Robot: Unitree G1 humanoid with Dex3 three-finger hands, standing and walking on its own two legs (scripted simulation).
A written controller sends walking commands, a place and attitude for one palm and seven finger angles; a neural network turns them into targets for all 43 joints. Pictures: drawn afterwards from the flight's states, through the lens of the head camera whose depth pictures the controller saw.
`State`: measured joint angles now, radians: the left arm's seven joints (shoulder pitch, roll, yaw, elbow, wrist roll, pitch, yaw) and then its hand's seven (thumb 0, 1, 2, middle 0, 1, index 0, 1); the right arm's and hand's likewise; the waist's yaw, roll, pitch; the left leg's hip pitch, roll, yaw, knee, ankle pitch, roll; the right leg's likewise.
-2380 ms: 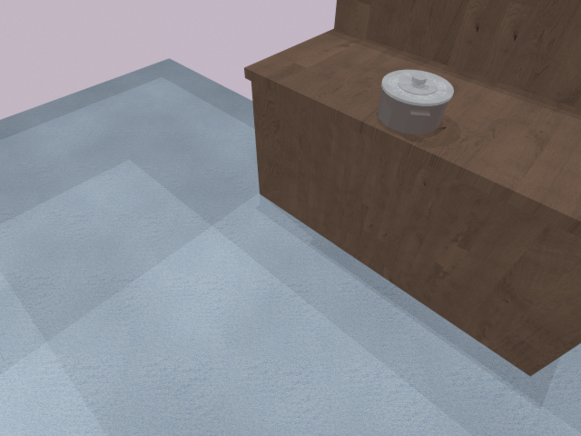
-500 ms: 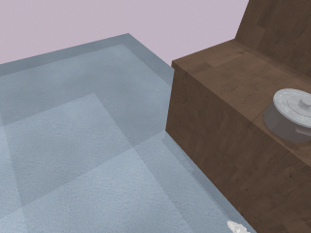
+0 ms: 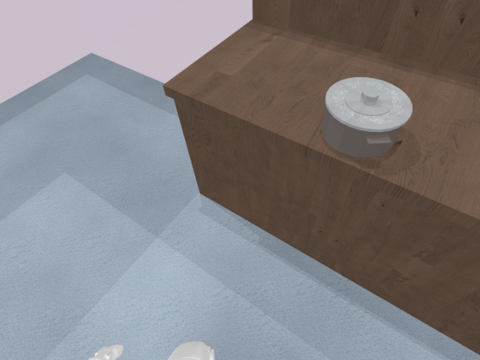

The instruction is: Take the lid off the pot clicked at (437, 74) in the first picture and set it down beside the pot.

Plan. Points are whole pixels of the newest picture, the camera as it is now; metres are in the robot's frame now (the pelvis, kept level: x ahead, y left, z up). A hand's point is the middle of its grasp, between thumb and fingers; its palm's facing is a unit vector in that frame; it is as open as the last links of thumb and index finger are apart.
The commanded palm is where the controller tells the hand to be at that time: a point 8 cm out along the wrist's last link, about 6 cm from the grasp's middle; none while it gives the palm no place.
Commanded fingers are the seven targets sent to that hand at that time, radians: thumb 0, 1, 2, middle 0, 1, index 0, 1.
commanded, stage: turn to face it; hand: left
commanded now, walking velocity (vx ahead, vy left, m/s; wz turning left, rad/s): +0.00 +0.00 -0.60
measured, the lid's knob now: (370, 94) +0.68 -0.27 +0.03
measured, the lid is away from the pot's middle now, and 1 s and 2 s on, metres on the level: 0.00 0.00 0.00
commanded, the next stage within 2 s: take the last steps up to it in 0.84 s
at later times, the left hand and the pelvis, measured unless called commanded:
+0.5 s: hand (145, 342) +0.17 +0.21 -0.15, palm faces -0.28 -0.94 -0.19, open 7.4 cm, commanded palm none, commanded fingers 0.00 0.90 0.90 -0.20 -0.30 -0.20 -0.30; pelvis +0.01 +0.04 +0.02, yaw -18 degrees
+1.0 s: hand (168, 340) +0.18 +0.17 -0.17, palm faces -0.46 -0.87 -0.18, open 7.4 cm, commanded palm none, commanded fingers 0.00 0.90 0.90 -0.20 -0.30 -0.20 -0.30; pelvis +0.02 +0.04 +0.00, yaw -30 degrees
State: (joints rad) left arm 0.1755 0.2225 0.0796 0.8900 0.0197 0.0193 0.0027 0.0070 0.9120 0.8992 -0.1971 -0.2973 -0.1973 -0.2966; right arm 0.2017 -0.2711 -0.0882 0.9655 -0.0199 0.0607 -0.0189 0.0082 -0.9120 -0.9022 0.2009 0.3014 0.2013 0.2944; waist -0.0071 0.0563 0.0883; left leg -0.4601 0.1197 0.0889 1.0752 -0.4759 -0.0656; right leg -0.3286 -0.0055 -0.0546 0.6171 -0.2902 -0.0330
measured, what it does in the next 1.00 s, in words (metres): steps on the spot, turning right: left foot, then right foot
